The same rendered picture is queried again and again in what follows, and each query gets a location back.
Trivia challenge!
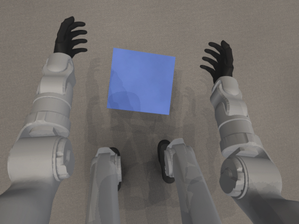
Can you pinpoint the robot right hand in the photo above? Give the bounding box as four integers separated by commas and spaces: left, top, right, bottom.
200, 40, 234, 83

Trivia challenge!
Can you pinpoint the right robot upper arm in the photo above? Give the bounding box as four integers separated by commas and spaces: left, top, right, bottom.
219, 155, 299, 224

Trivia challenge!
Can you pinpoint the robot left forearm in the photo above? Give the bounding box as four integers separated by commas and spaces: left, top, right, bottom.
7, 53, 76, 180

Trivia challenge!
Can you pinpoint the left robot upper arm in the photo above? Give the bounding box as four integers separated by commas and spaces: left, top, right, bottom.
0, 135, 75, 224

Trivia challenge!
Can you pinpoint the robot left thigh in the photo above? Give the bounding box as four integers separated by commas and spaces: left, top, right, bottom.
85, 153, 122, 224

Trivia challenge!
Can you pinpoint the robot left hand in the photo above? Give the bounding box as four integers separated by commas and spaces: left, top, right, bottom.
54, 16, 87, 58

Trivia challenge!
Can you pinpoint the robot right thigh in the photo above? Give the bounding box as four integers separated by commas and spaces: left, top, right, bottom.
164, 143, 222, 224

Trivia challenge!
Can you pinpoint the robot thigh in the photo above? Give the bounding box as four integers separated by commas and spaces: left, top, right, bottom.
164, 143, 222, 224
85, 153, 122, 224

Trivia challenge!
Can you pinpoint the carton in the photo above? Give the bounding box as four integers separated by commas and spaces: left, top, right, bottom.
107, 48, 176, 115

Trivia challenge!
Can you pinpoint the robot right forearm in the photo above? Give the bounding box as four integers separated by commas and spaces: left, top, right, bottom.
210, 76, 274, 163

